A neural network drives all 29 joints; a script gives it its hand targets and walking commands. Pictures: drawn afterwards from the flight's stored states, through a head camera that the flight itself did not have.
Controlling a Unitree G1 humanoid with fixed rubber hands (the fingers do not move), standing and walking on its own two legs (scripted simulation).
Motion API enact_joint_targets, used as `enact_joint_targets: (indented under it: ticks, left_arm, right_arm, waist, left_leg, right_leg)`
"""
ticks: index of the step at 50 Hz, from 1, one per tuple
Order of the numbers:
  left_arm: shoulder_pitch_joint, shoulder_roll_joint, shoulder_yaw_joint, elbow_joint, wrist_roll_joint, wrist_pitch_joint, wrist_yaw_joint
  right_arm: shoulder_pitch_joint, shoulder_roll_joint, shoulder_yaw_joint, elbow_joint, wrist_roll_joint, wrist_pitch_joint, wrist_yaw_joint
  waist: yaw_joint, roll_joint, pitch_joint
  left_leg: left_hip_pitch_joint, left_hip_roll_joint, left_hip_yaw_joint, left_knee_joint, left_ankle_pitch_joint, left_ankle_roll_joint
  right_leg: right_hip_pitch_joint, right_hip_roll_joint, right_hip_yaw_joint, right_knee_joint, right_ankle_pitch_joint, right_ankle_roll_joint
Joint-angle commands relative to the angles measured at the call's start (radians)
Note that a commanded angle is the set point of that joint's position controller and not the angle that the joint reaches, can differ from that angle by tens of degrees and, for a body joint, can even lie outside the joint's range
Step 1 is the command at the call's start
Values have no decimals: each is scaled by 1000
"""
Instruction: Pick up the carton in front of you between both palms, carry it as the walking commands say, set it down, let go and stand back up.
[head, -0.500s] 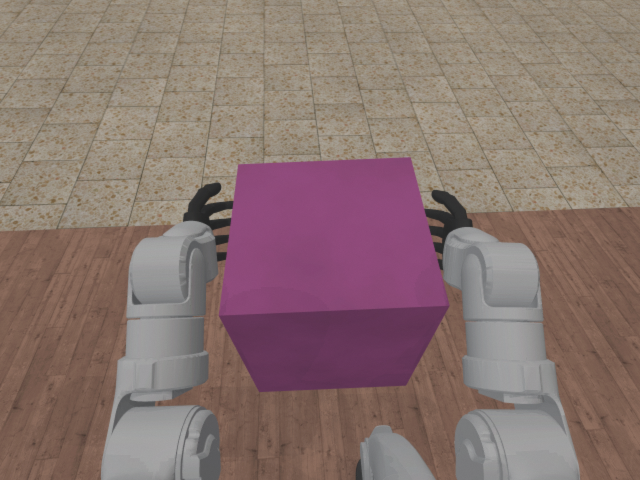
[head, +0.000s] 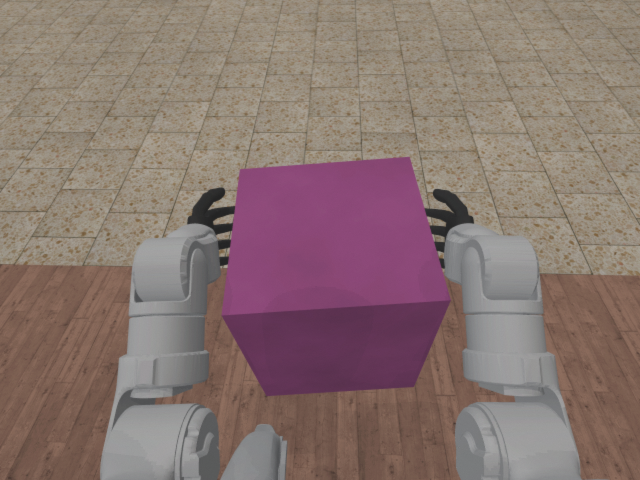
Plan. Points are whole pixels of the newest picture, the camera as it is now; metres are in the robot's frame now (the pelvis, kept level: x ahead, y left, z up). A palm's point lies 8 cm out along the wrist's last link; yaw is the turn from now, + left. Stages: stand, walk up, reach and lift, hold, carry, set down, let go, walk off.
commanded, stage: carry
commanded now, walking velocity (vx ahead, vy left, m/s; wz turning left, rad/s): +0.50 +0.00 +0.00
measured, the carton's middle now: (332, 285) +0.36 +0.01 +0.02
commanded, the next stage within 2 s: none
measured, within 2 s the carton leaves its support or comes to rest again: neither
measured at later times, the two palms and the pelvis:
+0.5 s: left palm (245, 121) +0.66 +0.17 +0.06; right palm (420, 131) +0.63 -0.12 +0.06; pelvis +0.29 +0.04 -0.03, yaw -1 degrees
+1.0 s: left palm (275, 56) +0.93 +0.16 +0.03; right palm (411, 56) +0.94 -0.14 +0.03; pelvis +0.57 -0.01 -0.07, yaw +0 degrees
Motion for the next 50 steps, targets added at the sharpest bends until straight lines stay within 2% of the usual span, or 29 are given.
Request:
enact_joint_targets:
  ticks: [1,4,6,8,9,10,11,12,13,14,15,17,19,21,24,28,32,34,35,36,37,38,39,40,41,42,43,46,50]
  left_arm:
    - [-749,-1101,-666,-163,-476,4,-260]
    - [-693,-1072,-660,-114,-458,14,-262]
    - [-674,-1063,-653,-64,-445,15,-266]
    - [-670,-1075,-643,-5,-439,13,-274]
    - [-685,-1084,-642,21,-441,10,-279]
    - [-696,-1092,-639,43,-439,6,-282]
    - [-698,-1113,-639,69,-437,8,-283]
    - [-717,-1116,-611,89,-437,14,-281]
    - [-737,-1132,-606,78,-437,8,-278]
    - [-791,-1146,-609,39,-442,-1,-273]
    - [-816,-1160,-609,7,-444,-8,-265]
    - [-806,-1173,-610,-39,-432,-15,-243]
    - [-751,-1172,-614,-61,-420,-19,-223]
    - [-700,-1162,-619,-76,-401,-21,-207]
    - [-662,-1136,-636,-102,-376,-24,-192]
    - [-672,-1086,-662,-151,-365,-16,-184]
    - [-631,-1018,-643,-110,-332,12,-190]
    - [-613,-989,-614,-61,-313,26,-200]
    - [-597,-976,-594,-31,-304,31,-205]
    - [-589,-969,-575,-6,-296,33,-212]
    - [-574,-961,-550,19,-292,35,-221]
    - [-589,-954,-528,54,-294,37,-227]
    - [-594,-940,-508,90,-290,36,-230]
    - [-603,-962,-502,102,-300,29,-236]
    - [-634,-1027,-526,77,-334,22,-247]
    - [-725,-1073,-553,17,-374,15,-256]
    - [-801,-1114,-580,-30,-414,11,-262]
    - [-839,-1165,-619,-101,-468,1,-262]
    - [-774,-1144,-636,-125,-473,0,-260]
  right_arm:
    - [-732,1067,630,-159,388,-50,175]
    - [-695,1027,623,-122,362,-31,180]
    - [-673,1007,605,-76,346,-21,191]
    - [-656,988,575,-20,328,-20,203]
    - [-645,982,556,6,318,-21,209]
    - [-634,970,532,26,313,-23,217]
    - [-633,960,503,57,309,-23,223]
    - [-622,943,484,91,298,-26,225]
    - [-608,975,481,96,309,-32,231]
    - [-666,1028,505,56,342,-40,240]
    - [-750,1074,537,-3,386,-47,246]
    - [-854,1142,594,-86,458,-56,250]
    - [-857,1157,617,-131,489,-61,248]
    - [-819,1156,629,-148,497,-63,248]
    - [-774,1141,647,-165,501,-65,254]
    - [-773,1101,668,-196,506,-59,258]
    - [-702,1052,653,-130,480,-41,260]
    - [-697,1043,644,-80,471,-35,264]
    - [-702,1045,638,-53,469,-32,266]
    - [-704,1049,632,-25,468,-31,269]
    - [-717,1044,622,-7,465,-32,269]
    - [-728,1059,610,21,464,-25,270]
    - [-741,1067,595,46,459,-19,266]
    - [-766,1091,584,52,458,-20,261]
    - [-804,1100,587,21,455,-28,257]
    - [-841,1123,586,-9,456,-35,250]
    - [-853,1138,582,-35,454,-40,240]
    - [-817,1153,582,-78,441,-50,210]
    - [-740,1127,602,-103,409,-56,185]
  waist:
    - [29,-103,-475]
    - [59,-99,-440]
    - [67,-114,-410]
    - [14,-124,-429]
    - [-34,-98,-461]
    - [-65,-26,-499]
    - [-46,145,-563]
    - [-107,294,-639]
    - [-121,256,-637]
    - [-119,158,-558]
    - [-104,77,-504]
    - [-76,38,-480]
    - [-73,76,-494]
    - [-90,98,-509]
    - [-114,99,-515]
    - [-137,104,-483]
    - [-170,112,-430]
    - [-145,123,-410]
    - [-109,115,-425]
    - [-60,89,-460]
    - [-23,4,-502]
    - [-46,-167,-556]
    - [-14,-288,-592]
    - [13,-273,-621]
    - [12,-164,-568]
    - [-7,-84,-498]
    - [-25,-42,-463]
    - [-37,-71,-473]
    - [-7,-93,-504]
  left_leg:
    - [-53,-36,56,-128,134,8]
    - [-3,-85,109,-333,243,21]
    - [97,-100,125,-458,316,49]
    - [322,-116,146,-548,351,79]
    - [501,-95,148,-595,416,80]
    - [725,31,31,-514,555,79]
    - [978,270,-237,-334,951,118]
    - [1124,361,-496,-374,730,266]
    - [1083,341,-569,-457,317,317]
    - [978,269,-513,-498,151,284]
    - [882,235,-445,-526,156,247]
    - [743,206,-347,-556,204,214]
    - [729,182,-285,-559,281,194]
    - [794,168,-238,-534,438,188]
    - [890,151,-191,-494,635,174]
    - [937,104,-131,-461,720,153]
    - [952,65,-85,-413,717,142]
    - [878,61,-56,-352,701,119]
    - [829,52,-25,-265,728,98]
    - [730,33,21,-134,659,72]
    - [520,3,25,48,333,55]
    - [263,-75,38,178,-341,30]
    - [87,-140,5,369,-453,17]
    - [-46,-118,-23,475,-424,24]
    - [-73,-76,-33,454,-369,34]
    - [-56,-51,-33,382,-291,30]
    - [-7,-26,-35,316,-237,22]
    - [60,-13,-7,204,-163,4]
    - [-58,-2,17,88,-44,-13]
  right_leg:
    - [458,-216,217,-39,744,-56]
    - [493,-174,179,7,755,-51]
    - [463,-172,164,44,723,-42]
    - [386,-164,123,175,777,1]
    - [299,-146,80,305,711,28]
    - [94,-118,72,480,402,47]
    - [-163,-49,57,616,-279,77]
    - [-359,26,94,845,-419,95]
    - [-459,-5,125,906,-378,79]
    - [-499,-34,127,880,-314,69]
    - [-488,-62,126,814,-247,76]
    - [-404,-95,122,708,-182,95]
    - [-387,-100,100,642,-148,105]
    - [-444,-104,82,574,-100,114]
    - [-519,-104,61,487,-10,114]
    - [-514,-79,30,303,151,96]
    - [-411,-28,-24,28,305,77]
    - [-243,-15,-26,-84,365,46]
    - [-111,-3,-45,-127,392,29]
    - [81,-19,-46,-161,448,20]
    - [310,-149,82,-78,608,18]
    - [544,-383,366,72,970,-16]
    - [659,-449,569,42,830,-125]
    - [671,-473,682,-24,424,-218]
    - [548,-403,648,-83,176,-189]
    - [427,-353,567,-117,158,-140]
    - [322,-332,491,-140,196,-120]
    - [255,-295,374,-155,311,-85]
    - [407,-277,289,-89,650,-67]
